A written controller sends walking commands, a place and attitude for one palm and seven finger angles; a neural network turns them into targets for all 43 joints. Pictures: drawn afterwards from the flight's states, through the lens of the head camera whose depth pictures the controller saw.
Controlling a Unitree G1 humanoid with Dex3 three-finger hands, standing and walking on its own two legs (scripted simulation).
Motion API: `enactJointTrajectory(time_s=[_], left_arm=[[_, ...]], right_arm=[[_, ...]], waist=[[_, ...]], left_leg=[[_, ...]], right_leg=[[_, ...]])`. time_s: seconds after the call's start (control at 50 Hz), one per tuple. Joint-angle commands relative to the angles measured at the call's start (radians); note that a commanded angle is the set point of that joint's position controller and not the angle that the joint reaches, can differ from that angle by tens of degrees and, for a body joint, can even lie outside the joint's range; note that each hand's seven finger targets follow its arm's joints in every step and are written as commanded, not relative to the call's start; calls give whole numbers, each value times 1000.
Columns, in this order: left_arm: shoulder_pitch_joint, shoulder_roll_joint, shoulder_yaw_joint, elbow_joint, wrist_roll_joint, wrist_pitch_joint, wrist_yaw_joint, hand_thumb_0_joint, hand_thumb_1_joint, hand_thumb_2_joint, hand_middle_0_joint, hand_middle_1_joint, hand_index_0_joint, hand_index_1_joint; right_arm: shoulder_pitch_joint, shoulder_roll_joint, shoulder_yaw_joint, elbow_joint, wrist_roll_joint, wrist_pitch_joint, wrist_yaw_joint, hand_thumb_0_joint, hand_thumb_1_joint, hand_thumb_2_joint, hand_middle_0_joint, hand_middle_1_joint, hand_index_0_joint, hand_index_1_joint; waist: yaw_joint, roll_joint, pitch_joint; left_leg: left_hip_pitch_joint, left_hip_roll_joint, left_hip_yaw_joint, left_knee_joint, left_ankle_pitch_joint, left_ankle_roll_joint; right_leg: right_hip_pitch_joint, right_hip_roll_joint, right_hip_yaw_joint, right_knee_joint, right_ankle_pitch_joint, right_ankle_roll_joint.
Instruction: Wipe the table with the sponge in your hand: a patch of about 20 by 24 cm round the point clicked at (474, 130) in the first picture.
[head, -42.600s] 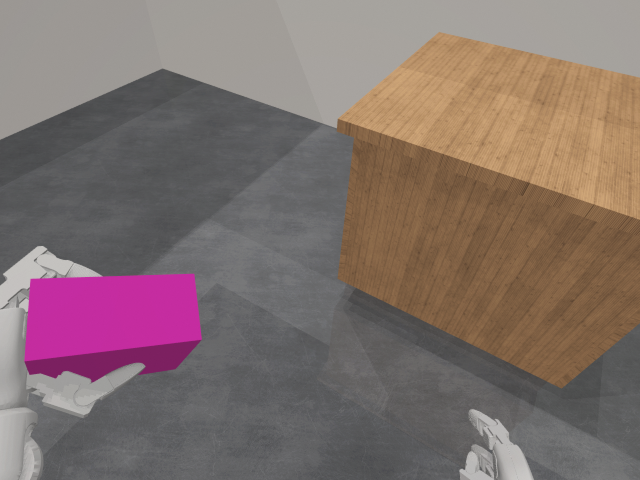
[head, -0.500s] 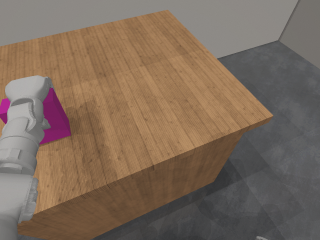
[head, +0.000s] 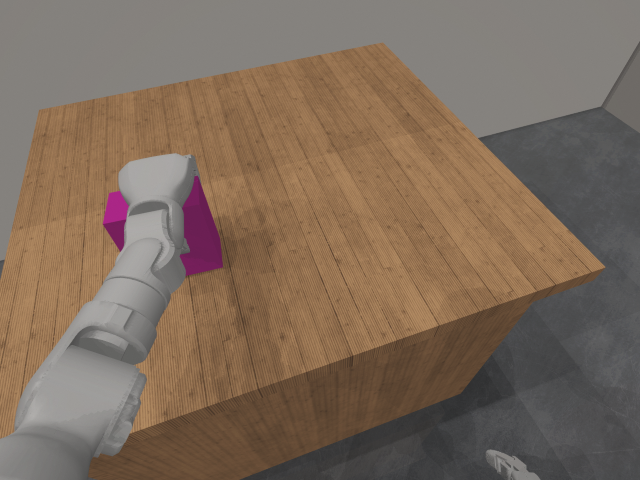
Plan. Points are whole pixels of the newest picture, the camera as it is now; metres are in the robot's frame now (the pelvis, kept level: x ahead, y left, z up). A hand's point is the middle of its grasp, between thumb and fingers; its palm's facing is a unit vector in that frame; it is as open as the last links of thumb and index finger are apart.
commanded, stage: slide across to the middle lane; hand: left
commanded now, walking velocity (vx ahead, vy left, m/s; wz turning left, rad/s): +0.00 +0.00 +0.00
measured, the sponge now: (174, 242) +0.42 +0.25 +0.03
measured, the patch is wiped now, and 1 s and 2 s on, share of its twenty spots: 0.50 0.50 0.70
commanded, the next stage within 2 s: wipe back along the middle lane in 0.16 s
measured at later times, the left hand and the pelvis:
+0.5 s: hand (202, 216) +0.42 +0.20 +0.09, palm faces -0.03 -0.03 -1.00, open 10.5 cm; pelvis +0.00 -0.02 +0.00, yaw -1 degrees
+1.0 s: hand (202, 247) +0.37 +0.18 +0.09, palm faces -0.03 -0.03 -1.00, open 10.5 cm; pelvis -0.02 -0.04 +0.00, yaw -2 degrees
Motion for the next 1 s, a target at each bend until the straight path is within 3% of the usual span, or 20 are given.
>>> enactJointTrajectory(time_s=[0.0,0.06,0.08,0.12,0.14,0.18,0.24,0.28,0.34,0.38,0.48,0.54,0.6,0.64,0.7,0.8,0.86,0.88,0.96,0.98], left_arm=[[-458,122,42,-162,2,25,25,0,100,1300,-1200,-1600,-1200,-1600],[-461,68,7,-160,3,52,29,0,100,1300,-1200,-1600,-1200,-1600],[-454,109,53,-171,-3,55,31,0,100,1300,-1200,-1600,-1200,-1600],[-444,122,60,-145,10,71,37,0,100,1300,-1200,-1600,-1200,-1600],[-449,61,5,-157,11,78,33,0,100,1300,-1200,-1600,-1200,-1600],[-440,59,19,-182,2,86,30,0,100,1300,-1200,-1600,-1200,-1600],[-475,62,8,-147,11,102,33,0,100,1300,-1200,-1600,-1200,-1600],[-408,105,62,-131,5,109,32,0,100,1300,-1200,-1600,-1200,-1600],[-371,42,-2,-121,10,119,22,0,100,1300,-1200,-1600,-1200,-1600],[-318,97,53,-146,4,115,17,0,100,1300,-1200,-1600,-1200,-1600],[-191,91,54,-204,-12,125,10,0,100,1300,-1200,-1600,-1200,-1600],[-147,78,28,-214,-19,143,6,0,100,1300,-1200,-1600,-1200,-1600],[-108,130,62,-212,-25,155,3,0,100,1300,-1200,-1600,-1200,-1600],[-121,100,28,-232,-23,164,-2,0,100,1300,-1200,-1600,-1200,-1600],[-122,71,-3,-248,-18,165,-10,0,100,1300,-1200,-1600,-1200,-1600],[-86,115,42,-255,-30,152,-15,0,100,1300,-1200,-1600,-1200,-1600],[-83,91,19,-274,-32,144,-19,0,100,1300,-1200,-1600,-1200,-1600],[-78,118,50,-295,-39,138,-18,0,100,1300,-1200,-1600,-1200,-1600],[-59,68,2,-309,-31,144,-18,0,100,1300,-1200,-1600,-1200,-1600],[-50,102,42,-324,-33,140,-15,0,100,1300,-1200,-1600,-1200,-1600]], right_arm=[[-41,-146,-44,-96,-7,-17,-5,0,-900,-900,200,300,200,300],[-54,-137,-38,-101,-9,-10,1,0,-900,-900,200,300,200,300],[-64,-138,-35,-107,-11,-10,-1,0,-900,-900,200,300,200,300],[-62,-140,-34,-100,-14,-3,-2,0,-900,-900,200,300,200,300],[-73,-133,-31,-105,-13,0,-1,0,-900,-900,200,300,200,300],[-89,-131,-29,-119,-11,2,2,0,-900,-900,200,300,200,300],[-81,-133,-30,-102,-9,8,-5,0,-900,-900,200,300,200,300],[-97,-135,-26,-116,-7,10,-8,0,-900,-900,200,300,200,300],[-100,-133,-24,-120,-5,18,-10,0,-900,-900,200,300,200,300],[-113,-138,-22,-136,-3,22,-12,0,-900,-900,200,300,200,300],[-146,-140,-22,-163,5,29,-13,0,-900,-900,200,300,200,300],[-159,-143,-19,-169,12,33,-18,0,-900,-900,200,300,200,300],[-172,-150,-14,-173,18,35,-25,0,-900,-900,200,300,200,300],[-179,-146,-13,-179,22,34,-27,0,-900,-900,200,300,200,300],[-187,-141,-11,-185,24,31,-29,0,-900,-900,200,300,200,300],[-194,-141,-12,-193,22,26,-37,0,-900,-900,200,300,200,300],[-205,-139,-8,-198,24,23,-41,0,-900,-900,200,300,200,300],[-217,-139,-7,-206,25,21,-40,0,-900,-900,200,300,200,300],[-221,-132,-6,-209,25,19,-38,0,-900,-900,200,300,200,300],[-230,-134,-7,-210,26,18,-38,0,-900,-900,200,300,200,300]], waist=[[-40,-62,-337],[-35,-72,-353],[-22,-66,-372],[-22,-89,-382],[-31,-69,-375],[-23,-87,-376],[-39,-84,-354],[-15,-96,-361],[-27,-92,-329],[-6,-103,-353],[5,-120,-308],[-3,-139,-248],[6,-145,-230],[-1,-126,-217],[-5,-81,-206],[3,-141,-228],[-4,-153,-204],[7,-136,-212],[4,-121,-186],[11,-113,-198]], left_leg=[[245,149,-121,19,757,-155],[233,140,-104,24,760,-152],[224,140,-102,19,774,-155],[207,132,-82,25,762,-149],[204,127,-76,27,760,-148],[189,128,-73,23,761,-143],[180,122,-64,16,674,-133],[143,115,-52,4,650,-126],[127,107,-40,-4,587,-116],[102,103,-31,-14,567,-107],[64,92,-15,-32,484,-83],[41,84,-5,-50,383,-69],[17,79,-3,-67,324,-60],[22,78,0,-73,295,-60],[47,79,-8,-75,288,-61],[29,74,-2,-74,250,-53],[25,74,1,-78,231,-52],[22,74,-3,-83,231,-52],[36,74,-3,-84,228,-54],[39,74,-7,-83,236,-54]], right_leg=[[90,11,29,27,296,-54],[118,8,27,31,336,-54],[142,8,31,33,356,-59],[181,4,32,36,398,-58],[177,2,32,37,413,-57],[197,2,34,35,435,-59],[190,3,33,28,403,-57],[239,0,41,29,427,-62],[239,-3,40,22,423,-60],[292,-7,51,22,454,-64],[332,-13,67,10,479,-63],[325,-14,72,-9,425,-57],[343,-16,88,-19,381,-56],[322,-17,87,-28,340,-54],[288,-11,84,-33,284,-60],[329,-15,107,-42,279,-53],[317,-16,112,-50,268,-49],[323,-15,124,-51,263,-53],[299,-13,112,-54,235,-52],[301,-10,126,-53,237,-56]])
